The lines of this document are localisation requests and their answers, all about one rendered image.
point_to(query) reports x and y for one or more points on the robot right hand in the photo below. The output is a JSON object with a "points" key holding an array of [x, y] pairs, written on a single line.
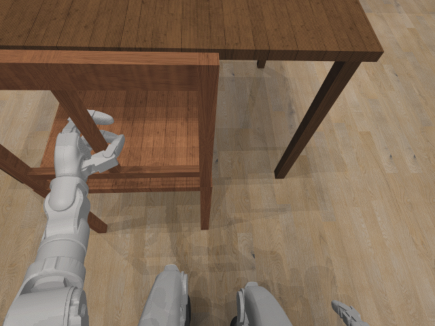
{"points": [[350, 316]]}

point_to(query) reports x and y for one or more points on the robot left hand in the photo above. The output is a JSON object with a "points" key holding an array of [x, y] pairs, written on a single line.
{"points": [[71, 149]]}

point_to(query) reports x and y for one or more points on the left robot forearm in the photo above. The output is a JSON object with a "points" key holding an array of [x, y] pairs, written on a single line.
{"points": [[60, 257]]}

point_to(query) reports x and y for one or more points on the robot left thigh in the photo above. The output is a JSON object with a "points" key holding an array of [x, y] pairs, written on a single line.
{"points": [[169, 292]]}

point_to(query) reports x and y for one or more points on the chair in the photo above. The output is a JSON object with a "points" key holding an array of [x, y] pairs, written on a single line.
{"points": [[164, 103]]}

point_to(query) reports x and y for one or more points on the left robot upper arm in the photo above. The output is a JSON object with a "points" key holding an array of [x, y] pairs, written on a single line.
{"points": [[65, 306]]}

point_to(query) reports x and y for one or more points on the table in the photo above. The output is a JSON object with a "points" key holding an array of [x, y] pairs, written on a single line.
{"points": [[300, 30]]}

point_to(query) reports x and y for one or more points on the robot right thigh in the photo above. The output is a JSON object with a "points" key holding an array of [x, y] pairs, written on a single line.
{"points": [[256, 306]]}

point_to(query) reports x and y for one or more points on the robot thigh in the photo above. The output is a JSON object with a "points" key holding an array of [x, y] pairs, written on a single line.
{"points": [[256, 306], [169, 292]]}

